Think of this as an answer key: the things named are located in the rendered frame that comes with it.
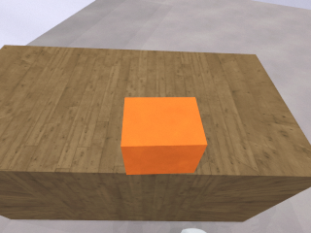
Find carton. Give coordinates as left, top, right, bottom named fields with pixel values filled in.
left=121, top=97, right=208, bottom=175

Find pedestal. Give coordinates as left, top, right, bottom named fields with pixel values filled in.
left=0, top=45, right=311, bottom=222

